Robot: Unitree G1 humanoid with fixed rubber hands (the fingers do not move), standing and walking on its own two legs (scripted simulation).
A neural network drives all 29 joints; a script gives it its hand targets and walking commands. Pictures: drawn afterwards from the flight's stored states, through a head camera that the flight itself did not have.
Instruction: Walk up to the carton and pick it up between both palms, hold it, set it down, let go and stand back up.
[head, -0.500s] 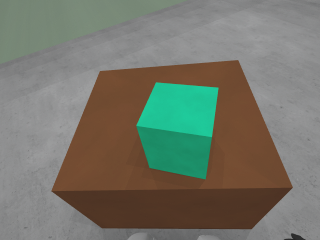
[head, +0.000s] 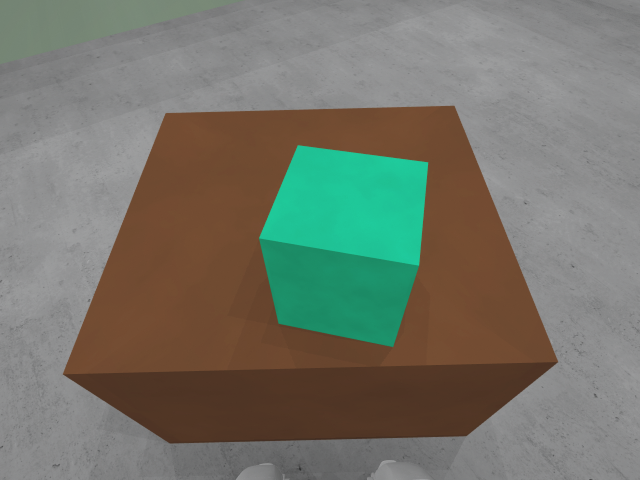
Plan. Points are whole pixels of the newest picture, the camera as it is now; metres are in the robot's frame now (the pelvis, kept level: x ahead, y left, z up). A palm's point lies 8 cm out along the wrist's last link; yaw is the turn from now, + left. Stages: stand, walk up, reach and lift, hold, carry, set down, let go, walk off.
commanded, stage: walk up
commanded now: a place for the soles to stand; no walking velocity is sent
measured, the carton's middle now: (347, 249) +0.47 -0.01 -0.06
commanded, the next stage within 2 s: none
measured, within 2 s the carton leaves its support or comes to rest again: neither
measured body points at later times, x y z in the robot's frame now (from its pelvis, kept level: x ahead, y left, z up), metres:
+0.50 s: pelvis +0.05 +0.03 +0.00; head +0.08 +0.04 +0.45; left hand +0.10 +0.35 -0.11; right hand +0.16 -0.29 -0.08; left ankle +0.09 +0.13 -0.71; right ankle +0.05 -0.09 -0.70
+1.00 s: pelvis +0.05 +0.02 +0.00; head +0.08 +0.01 +0.45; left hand +0.14 +0.34 -0.10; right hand +0.14 -0.30 -0.10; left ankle +0.09 +0.13 -0.70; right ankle +0.07 -0.07 -0.71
